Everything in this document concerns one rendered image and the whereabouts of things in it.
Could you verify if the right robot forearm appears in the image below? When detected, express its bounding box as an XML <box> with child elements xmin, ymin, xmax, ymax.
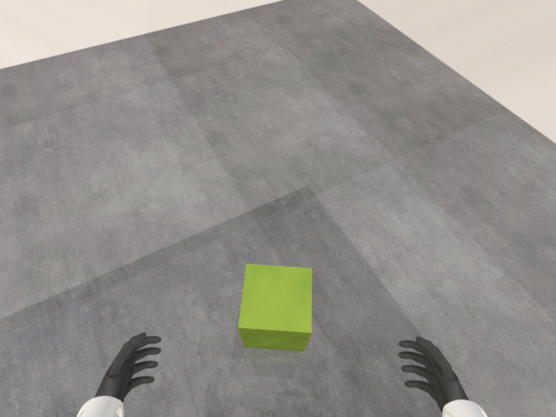
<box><xmin>442</xmin><ymin>400</ymin><xmax>487</xmax><ymax>417</ymax></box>

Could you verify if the robot left hand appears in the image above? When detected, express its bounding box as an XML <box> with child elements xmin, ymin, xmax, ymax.
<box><xmin>95</xmin><ymin>332</ymin><xmax>162</xmax><ymax>403</ymax></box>

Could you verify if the left robot forearm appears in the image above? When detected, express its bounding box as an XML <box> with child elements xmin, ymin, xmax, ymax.
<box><xmin>77</xmin><ymin>396</ymin><xmax>124</xmax><ymax>417</ymax></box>

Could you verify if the robot right hand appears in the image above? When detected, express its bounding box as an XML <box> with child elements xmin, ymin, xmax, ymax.
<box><xmin>398</xmin><ymin>336</ymin><xmax>469</xmax><ymax>412</ymax></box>

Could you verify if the carton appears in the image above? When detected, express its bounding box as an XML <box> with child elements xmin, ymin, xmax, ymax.
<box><xmin>238</xmin><ymin>264</ymin><xmax>312</xmax><ymax>351</ymax></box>

